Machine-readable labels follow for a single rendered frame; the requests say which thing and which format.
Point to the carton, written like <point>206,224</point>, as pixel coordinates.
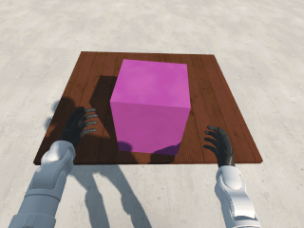
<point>150,105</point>

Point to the robot left forearm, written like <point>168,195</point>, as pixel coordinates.
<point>41,201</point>

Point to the robot left hand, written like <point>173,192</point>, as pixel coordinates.
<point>75,124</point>

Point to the robot right hand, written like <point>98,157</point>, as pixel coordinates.
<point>223,149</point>

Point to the table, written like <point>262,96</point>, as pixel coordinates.
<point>212,103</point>

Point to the robot right forearm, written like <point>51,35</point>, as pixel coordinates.
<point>237,209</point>

